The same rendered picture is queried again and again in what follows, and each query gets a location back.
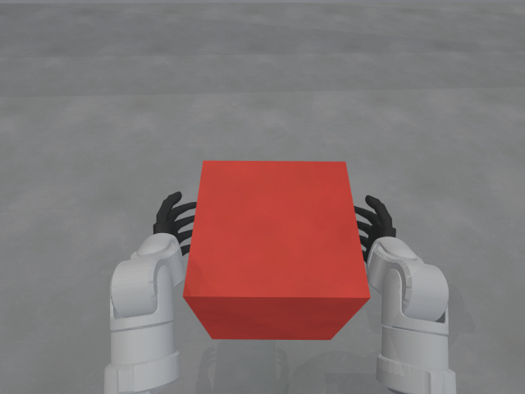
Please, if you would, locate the right robot forearm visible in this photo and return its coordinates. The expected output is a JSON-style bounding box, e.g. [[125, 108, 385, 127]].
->
[[367, 236, 456, 394]]

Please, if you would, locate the right robot hand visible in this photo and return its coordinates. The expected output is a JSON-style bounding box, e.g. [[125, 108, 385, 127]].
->
[[354, 195, 396, 264]]

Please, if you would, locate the carton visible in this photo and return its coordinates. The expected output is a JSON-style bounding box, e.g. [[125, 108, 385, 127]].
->
[[183, 161, 371, 340]]

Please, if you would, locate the left robot forearm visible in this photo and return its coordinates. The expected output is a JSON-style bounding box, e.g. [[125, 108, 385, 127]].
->
[[103, 233, 185, 394]]

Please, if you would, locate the left robot hand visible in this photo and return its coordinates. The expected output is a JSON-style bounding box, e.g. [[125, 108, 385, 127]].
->
[[153, 191, 197, 256]]

